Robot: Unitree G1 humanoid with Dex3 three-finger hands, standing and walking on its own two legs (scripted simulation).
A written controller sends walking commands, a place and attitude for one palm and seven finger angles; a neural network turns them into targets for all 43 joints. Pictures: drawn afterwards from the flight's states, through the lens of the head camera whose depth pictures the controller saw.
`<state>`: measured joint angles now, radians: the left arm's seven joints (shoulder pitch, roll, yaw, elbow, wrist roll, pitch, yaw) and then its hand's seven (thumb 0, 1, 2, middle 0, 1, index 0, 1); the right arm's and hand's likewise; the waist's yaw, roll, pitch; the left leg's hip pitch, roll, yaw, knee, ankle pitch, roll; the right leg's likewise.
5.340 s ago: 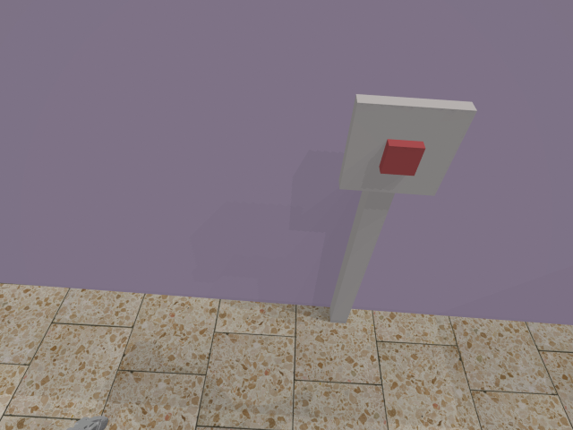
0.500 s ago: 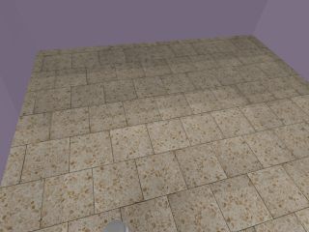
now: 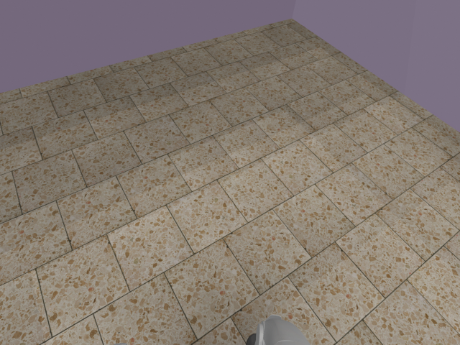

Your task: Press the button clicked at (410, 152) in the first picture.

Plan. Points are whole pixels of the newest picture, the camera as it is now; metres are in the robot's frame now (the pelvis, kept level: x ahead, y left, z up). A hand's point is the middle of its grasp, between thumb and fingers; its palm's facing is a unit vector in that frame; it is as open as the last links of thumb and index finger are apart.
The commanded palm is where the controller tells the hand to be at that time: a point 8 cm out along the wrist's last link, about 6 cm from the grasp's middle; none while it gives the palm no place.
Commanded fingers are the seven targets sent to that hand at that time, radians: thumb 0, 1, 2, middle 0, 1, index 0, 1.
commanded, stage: turn to face it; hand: left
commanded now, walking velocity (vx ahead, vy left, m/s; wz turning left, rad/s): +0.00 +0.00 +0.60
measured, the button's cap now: out of the picture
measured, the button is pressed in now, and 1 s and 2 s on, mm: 0 0 0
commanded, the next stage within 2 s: none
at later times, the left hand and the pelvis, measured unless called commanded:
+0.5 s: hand (128, 344) +0.14 +0.20 -0.19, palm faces +0.25 -0.96 -0.15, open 7.3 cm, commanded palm none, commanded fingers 0.00 0.90 0.90 -0.20 -0.30 -0.20 -0.30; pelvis +0.08 +0.01 -0.02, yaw +12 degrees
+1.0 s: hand out of the picture +0.07 +0.19 -0.15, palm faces +0.50 -0.81 -0.30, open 7.3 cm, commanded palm none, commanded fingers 0.00 0.90 0.90 -0.20 -0.30 -0.20 -0.30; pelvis +0.07 -0.05 -0.01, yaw +29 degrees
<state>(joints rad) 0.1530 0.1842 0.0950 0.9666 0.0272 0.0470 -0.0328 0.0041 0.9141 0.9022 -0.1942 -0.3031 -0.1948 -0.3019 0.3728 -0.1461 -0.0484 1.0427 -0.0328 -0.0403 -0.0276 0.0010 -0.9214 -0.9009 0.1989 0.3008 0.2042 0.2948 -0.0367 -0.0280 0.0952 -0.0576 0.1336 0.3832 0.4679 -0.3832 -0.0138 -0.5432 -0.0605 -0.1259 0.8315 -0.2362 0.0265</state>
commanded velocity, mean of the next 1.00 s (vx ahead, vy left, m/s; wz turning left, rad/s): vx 0.00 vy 0.00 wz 0.60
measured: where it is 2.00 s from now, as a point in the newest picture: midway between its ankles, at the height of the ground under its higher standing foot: outside the picture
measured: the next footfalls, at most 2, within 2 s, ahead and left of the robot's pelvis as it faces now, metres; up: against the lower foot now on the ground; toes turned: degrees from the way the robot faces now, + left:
right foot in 0.08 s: +0.15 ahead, -0.11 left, +0.00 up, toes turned -9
left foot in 0.50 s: +0.12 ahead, +0.12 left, +0.00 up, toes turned +21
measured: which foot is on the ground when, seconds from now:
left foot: down 0.00-0.08, up 0.10-0.48, down 0.50-0.96, up 0.98-1.00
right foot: up 0.00-0.06, down 0.08-0.48, up 0.50-0.94, down 0.96-1.00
